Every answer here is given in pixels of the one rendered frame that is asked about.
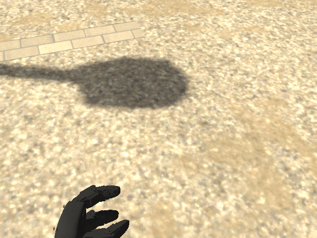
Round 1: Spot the robot left hand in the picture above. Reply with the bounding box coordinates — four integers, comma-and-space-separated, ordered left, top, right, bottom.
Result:
53, 184, 130, 238

